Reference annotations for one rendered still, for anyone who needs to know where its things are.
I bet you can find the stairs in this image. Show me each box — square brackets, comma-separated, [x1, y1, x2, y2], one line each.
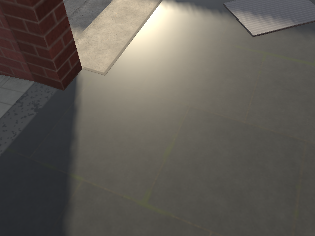
[63, 0, 112, 40]

